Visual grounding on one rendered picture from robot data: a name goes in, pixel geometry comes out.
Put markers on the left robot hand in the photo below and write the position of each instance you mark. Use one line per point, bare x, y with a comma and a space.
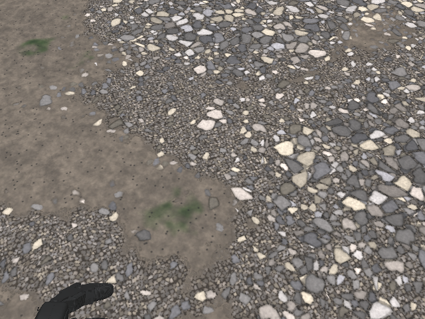
72, 298

